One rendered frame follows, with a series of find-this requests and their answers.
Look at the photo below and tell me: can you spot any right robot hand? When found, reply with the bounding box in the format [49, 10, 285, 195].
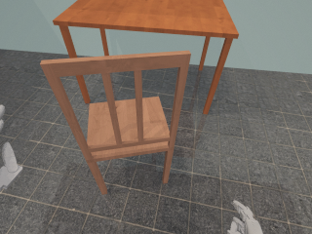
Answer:
[227, 200, 263, 234]

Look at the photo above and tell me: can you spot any left robot hand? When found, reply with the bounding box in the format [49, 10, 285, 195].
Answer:
[0, 104, 22, 191]

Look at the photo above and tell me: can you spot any chair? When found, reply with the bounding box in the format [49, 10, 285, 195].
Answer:
[40, 50, 191, 195]

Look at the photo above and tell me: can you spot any table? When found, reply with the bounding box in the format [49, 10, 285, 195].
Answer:
[53, 0, 239, 115]

